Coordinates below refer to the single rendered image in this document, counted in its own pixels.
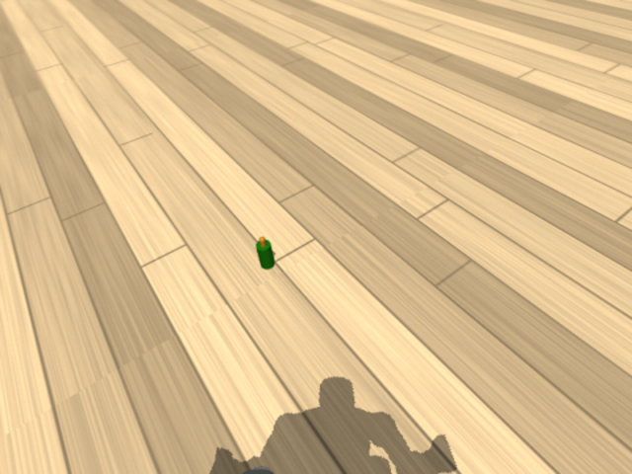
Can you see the bottle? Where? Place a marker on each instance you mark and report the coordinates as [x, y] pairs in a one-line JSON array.
[[265, 253]]

